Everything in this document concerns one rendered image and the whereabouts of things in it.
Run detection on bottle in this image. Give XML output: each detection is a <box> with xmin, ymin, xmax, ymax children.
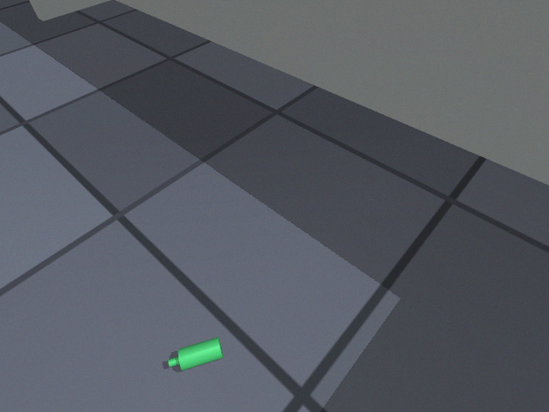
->
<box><xmin>168</xmin><ymin>337</ymin><xmax>223</xmax><ymax>371</ymax></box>

